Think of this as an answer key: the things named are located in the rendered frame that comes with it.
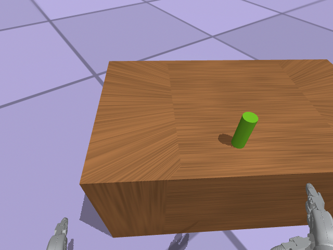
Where can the left robot hand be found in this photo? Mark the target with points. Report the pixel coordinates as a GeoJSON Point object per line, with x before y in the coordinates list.
{"type": "Point", "coordinates": [59, 240]}

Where can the can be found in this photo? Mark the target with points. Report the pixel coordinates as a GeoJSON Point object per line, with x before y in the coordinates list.
{"type": "Point", "coordinates": [244, 129]}

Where can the right robot hand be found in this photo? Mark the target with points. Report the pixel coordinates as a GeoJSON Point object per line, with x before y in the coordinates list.
{"type": "Point", "coordinates": [320, 223]}

